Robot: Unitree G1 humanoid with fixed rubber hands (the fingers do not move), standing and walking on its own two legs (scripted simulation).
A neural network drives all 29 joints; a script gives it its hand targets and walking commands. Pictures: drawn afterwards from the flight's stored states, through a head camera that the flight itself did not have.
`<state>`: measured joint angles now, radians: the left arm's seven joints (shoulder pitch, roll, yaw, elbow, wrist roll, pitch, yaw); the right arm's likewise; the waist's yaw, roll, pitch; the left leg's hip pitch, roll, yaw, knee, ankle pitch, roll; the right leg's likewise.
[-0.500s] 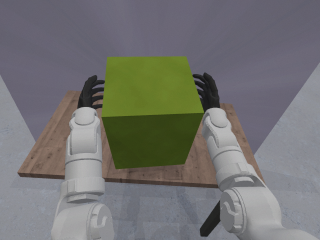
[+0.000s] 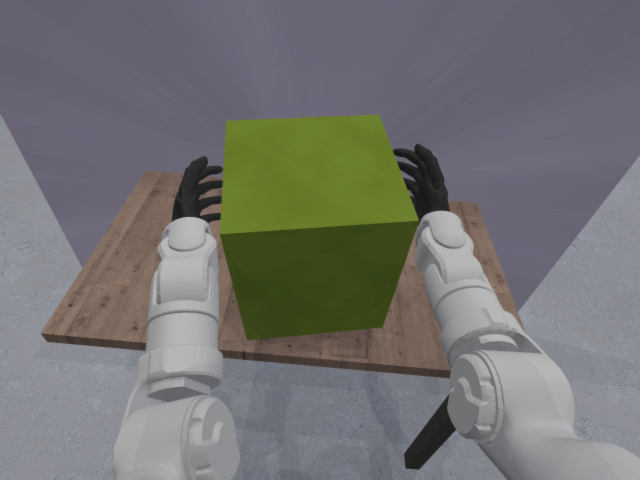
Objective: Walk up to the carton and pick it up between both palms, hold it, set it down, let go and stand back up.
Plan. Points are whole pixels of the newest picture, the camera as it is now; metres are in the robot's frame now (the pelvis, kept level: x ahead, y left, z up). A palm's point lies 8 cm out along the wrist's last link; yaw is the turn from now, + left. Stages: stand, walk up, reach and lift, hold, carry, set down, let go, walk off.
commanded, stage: set down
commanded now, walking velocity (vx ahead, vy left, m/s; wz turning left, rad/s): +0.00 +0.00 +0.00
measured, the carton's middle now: (310, 232) +0.44 +0.03 +0.08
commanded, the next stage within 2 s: none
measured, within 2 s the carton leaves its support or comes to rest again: rests again in 1.78 s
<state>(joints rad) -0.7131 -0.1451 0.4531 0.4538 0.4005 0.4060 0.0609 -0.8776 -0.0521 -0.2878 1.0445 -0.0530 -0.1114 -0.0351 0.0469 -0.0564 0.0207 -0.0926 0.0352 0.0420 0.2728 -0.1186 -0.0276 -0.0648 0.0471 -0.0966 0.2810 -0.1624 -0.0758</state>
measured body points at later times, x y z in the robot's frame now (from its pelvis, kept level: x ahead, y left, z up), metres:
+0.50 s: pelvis +0.01 -0.01 +0.00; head +0.01 +0.01 +0.45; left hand +0.41 +0.18 +0.12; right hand +0.46 -0.12 +0.15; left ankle +0.02 +0.14 -0.75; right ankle +0.00 -0.06 -0.75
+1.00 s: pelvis +0.01 +0.00 +0.00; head +0.04 +0.00 +0.45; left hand +0.42 +0.18 +0.12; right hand +0.48 -0.12 +0.12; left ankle +0.02 +0.14 -0.75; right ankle +0.00 -0.06 -0.75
